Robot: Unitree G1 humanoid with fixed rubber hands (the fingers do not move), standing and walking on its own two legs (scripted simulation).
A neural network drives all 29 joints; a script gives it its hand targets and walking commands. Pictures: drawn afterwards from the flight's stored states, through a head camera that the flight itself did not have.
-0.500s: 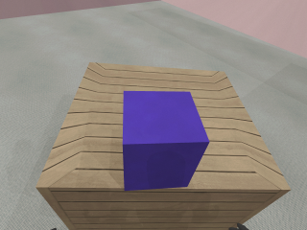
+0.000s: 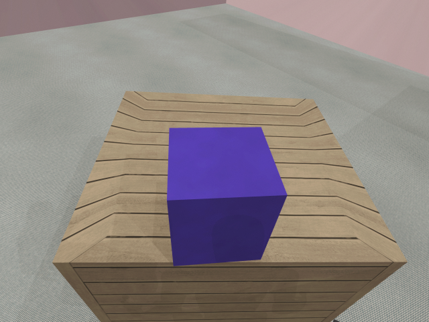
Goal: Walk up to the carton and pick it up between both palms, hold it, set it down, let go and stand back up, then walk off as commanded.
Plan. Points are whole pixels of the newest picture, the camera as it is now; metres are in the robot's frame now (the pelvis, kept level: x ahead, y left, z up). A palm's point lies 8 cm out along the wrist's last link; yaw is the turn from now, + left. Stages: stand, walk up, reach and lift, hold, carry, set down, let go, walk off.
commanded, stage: walk off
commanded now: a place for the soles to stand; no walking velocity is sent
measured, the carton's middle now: (217, 196) +0.41 +0.00 +0.00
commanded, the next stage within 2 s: none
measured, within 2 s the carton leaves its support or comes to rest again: neither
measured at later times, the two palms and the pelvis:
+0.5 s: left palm out of the picture -0.03 +0.27 -0.11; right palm out of the picture +0.02 -0.32 -0.14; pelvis -0.09 -0.04 -0.02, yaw +0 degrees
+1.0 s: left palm out of the picture -0.17 +0.36 -0.15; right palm out of the picture -0.17 -0.24 -0.11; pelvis -0.25 +0.06 -0.02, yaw +1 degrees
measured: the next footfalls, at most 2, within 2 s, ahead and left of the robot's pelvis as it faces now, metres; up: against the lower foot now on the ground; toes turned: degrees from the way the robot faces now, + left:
right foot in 0.28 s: -0.03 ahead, -0.12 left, +0.00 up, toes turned +2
left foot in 0.84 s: -0.14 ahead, +0.10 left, +0.00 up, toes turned -2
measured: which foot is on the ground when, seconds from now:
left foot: down 0.00-0.28, up 0.30-0.82, down 0.84-1.00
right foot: down 0.00-0.10, up 0.12-0.26, down 0.28-0.86, up 0.88-1.00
